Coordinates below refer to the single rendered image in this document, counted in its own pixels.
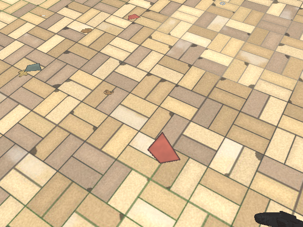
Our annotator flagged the robot right hand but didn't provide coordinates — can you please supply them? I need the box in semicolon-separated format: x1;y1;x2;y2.
254;211;303;227

